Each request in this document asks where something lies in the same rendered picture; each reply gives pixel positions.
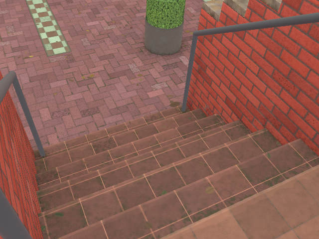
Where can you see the stairs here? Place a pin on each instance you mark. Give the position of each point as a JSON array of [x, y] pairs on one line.
[[149, 177]]

